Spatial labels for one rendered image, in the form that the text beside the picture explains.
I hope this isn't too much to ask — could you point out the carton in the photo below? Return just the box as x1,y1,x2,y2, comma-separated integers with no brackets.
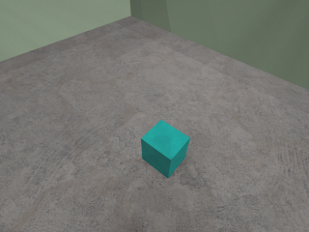
141,120,190,178

